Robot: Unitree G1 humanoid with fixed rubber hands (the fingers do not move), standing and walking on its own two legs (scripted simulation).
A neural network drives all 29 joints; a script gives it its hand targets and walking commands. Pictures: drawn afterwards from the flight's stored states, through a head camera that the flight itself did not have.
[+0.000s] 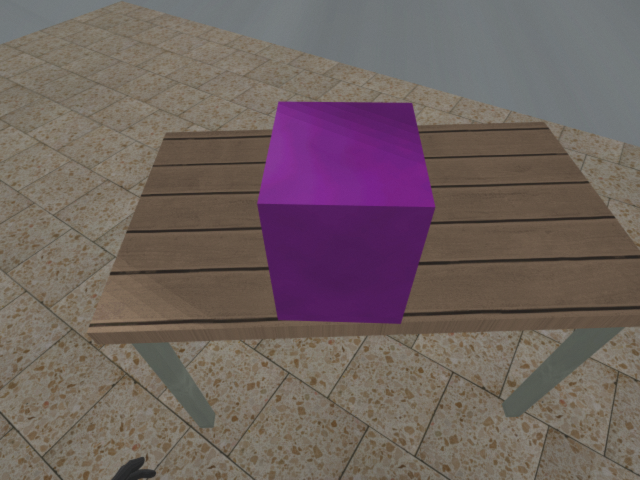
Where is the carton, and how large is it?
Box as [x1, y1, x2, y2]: [257, 102, 434, 323]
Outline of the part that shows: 278,102 257,202 278,319 400,323 434,209 434,203 411,103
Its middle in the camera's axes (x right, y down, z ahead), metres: +0.04 -0.04 +0.64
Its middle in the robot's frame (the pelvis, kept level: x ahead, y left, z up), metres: +0.51 -0.02 +0.02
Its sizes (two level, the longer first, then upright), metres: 0.236 0.211 0.275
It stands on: a table, 0.66 m high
